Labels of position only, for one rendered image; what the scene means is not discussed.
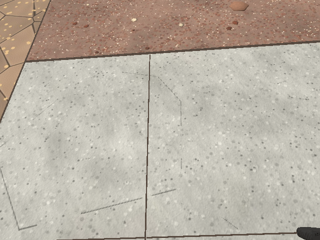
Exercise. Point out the robot right hand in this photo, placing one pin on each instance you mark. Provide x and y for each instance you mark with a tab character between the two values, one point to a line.
308	233

